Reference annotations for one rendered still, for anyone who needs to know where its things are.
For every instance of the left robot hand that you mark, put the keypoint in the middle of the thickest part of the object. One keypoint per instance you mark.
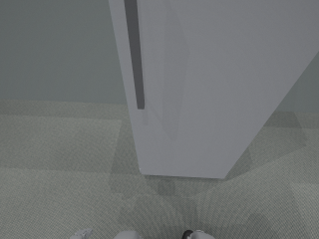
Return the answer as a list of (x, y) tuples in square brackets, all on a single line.
[(82, 234)]

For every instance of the handle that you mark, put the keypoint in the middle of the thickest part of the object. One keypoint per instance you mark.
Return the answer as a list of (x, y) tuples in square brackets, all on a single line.
[(132, 17)]

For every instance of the fridge door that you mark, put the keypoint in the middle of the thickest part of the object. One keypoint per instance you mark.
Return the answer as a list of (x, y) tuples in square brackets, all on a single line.
[(214, 71)]

